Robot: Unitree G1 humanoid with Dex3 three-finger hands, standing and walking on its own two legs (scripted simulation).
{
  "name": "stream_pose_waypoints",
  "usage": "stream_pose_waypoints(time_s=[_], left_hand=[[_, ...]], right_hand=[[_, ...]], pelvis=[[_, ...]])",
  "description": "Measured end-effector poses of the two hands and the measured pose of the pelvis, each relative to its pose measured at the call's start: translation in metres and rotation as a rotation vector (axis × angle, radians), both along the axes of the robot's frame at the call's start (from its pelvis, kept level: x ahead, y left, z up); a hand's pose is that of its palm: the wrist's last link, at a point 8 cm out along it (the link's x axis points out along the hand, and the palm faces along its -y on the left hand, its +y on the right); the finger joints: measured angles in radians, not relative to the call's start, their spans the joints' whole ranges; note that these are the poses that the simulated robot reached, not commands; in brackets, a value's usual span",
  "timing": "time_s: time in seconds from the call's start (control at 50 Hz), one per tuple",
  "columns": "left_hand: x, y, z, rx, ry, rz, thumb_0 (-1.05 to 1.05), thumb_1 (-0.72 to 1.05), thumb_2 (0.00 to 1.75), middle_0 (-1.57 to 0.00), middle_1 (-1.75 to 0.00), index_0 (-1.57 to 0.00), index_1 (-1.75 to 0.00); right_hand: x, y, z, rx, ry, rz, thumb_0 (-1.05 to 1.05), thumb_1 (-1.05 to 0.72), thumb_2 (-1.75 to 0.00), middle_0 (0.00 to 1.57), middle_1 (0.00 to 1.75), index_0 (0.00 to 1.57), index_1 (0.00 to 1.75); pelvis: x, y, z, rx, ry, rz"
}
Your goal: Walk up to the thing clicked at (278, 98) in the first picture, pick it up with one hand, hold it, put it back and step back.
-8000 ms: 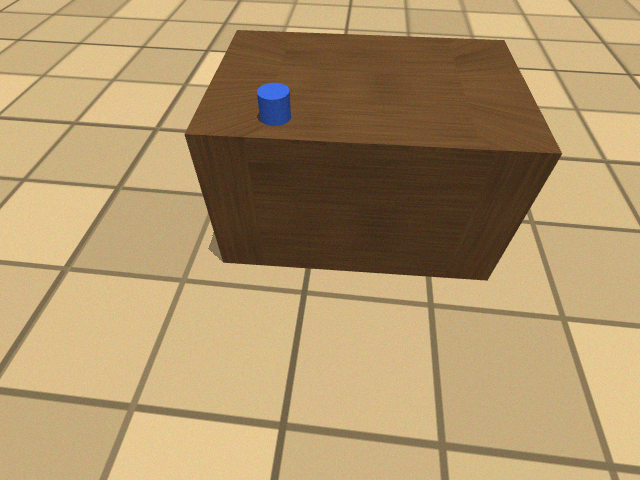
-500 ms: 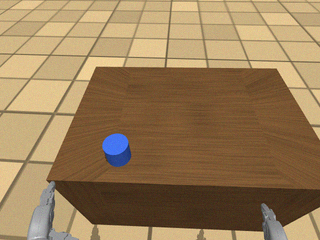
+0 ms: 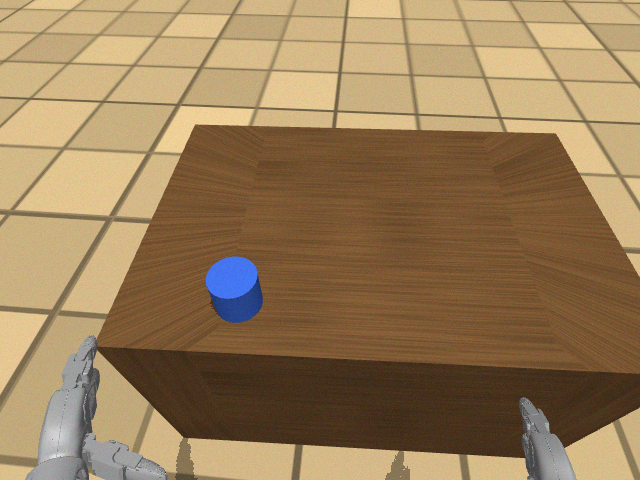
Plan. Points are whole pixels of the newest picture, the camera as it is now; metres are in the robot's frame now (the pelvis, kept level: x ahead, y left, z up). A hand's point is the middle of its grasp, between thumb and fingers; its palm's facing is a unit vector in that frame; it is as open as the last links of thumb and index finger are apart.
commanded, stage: go down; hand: left
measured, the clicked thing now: (235, 289) +0.45 +0.18 -0.14
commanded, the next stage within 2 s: none
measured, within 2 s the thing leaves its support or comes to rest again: neither
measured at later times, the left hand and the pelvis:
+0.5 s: hand (98, 319) +0.31 +0.31 +0.01, palm faces +0.20 -0.98 -0.07, open 17.6 cm; pelvis -0.01 +0.01 -0.02, yaw -1 degrees
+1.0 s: hand (85, 286) +0.36 +0.35 +0.01, palm faces +0.16 -0.99 +0.00, open 17.6 cm; pelvis -0.01 +0.02 -0.05, yaw -1 degrees
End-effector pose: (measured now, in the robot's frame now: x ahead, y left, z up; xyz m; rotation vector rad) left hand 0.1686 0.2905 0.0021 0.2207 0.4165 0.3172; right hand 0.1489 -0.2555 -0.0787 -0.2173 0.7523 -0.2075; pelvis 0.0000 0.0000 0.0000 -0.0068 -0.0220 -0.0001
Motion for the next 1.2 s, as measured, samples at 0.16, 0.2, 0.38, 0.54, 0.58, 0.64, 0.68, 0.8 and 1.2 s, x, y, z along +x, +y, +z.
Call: stream_pose_waypoints(time_s=[0.16,0.2,0.38,0.54,0.58,0.64,0.68,0.8,1.2], left_hand=[[0.048,0.033,0.013,-0.029,-0.143,-0.013,-0.01,-0.60,0.06,-0.07,-0.10,-0.08,-0.10],[0.059,0.039,0.014,-0.045,-0.162,-0.034,-0.01,-0.60,0.06,-0.06,-0.10,-0.08,-0.09],[0.096,0.062,0.011,-0.120,-0.233,-0.091,-0.01,-0.60,0.05,-0.06,-0.08,-0.08,-0.08],[0.119,0.074,0.009,-0.154,-0.300,-0.114,-0.01,-0.61,0.04,-0.06,-0.07,-0.09,-0.07],[0.124,0.077,0.009,-0.160,-0.315,-0.116,-0.01,-0.61,0.04,-0.06,-0.07,-0.09,-0.07],[0.130,0.082,0.008,-0.169,-0.331,-0.120,-0.01,-0.61,0.04,-0.07,-0.07,-0.09,-0.07],[0.135,0.084,0.009,-0.173,-0.346,-0.123,-0.01,-0.61,0.04,-0.07,-0.07,-0.09,-0.07],[0.146,0.094,0.013,-0.176,-0.386,-0.132,-0.01,-0.61,0.04,-0.07,-0.07,-0.09,-0.07],[0.173,0.113,0.014,-0.199,-0.419,-0.147,-0.01,-0.61,0.05,-0.06,-0.06,-0.08,-0.06]], right_hand=[[-0.004,-0.006,0.001,-0.025,-0.005,-0.028,-0.01,0.48,-0.06,0.06,0.05,0.05,0.05],[-0.008,-0.007,0.001,-0.031,0.001,-0.033,-0.01,0.48,-0.06,0.06,0.05,0.05,0.05],[-0.023,-0.007,-0.007,-0.051,0.039,-0.047,-0.01,0.48,-0.06,0.06,0.05,0.05,0.05],[-0.021,-0.004,-0.008,-0.079,0.031,-0.033,-0.01,0.48,-0.06,0.06,0.05,0.05,0.05],[-0.019,-0.002,-0.008,-0.085,0.026,-0.026,-0.01,0.48,-0.06,0.06,0.05,0.05,0.05],[-0.018,-0.001,-0.007,-0.093,0.018,-0.017,-0.01,0.48,-0.06,0.06,0.05,0.05,0.05],[-0.017,0.001,-0.008,-0.096,0.013,-0.008,-0.01,0.48,-0.06,0.06,0.05,0.05,0.05],[-0.017,0.007,-0.011,-0.097,0.003,0.012,-0.01,0.49,-0.06,0.06,0.05,0.05,0.05],[-0.023,0.018,-0.016,-0.115,-0.036,0.061,-0.01,0.49,-0.06,0.06,0.05,0.06,0.05]], pelvis=[[-0.005,0.001,-0.005,-0.002,0.032,0.005],[-0.006,0.002,-0.007,-0.002,0.043,0.001],[-0.009,0.009,-0.015,-0.008,0.106,-0.011],[-0.011,0.013,-0.023,-0.015,0.163,-0.012],[-0.010,0.014,-0.025,-0.017,0.176,-0.012],[-0.010,0.014,-0.028,-0.020,0.193,-0.011],[-0.010,0.015,-0.030,-0.023,0.204,-0.011],[-0.010,0.015,-0.037,-0.029,0.230,-0.009],[-0.011,0.017,-0.057,-0.039,0.295,-0.013]])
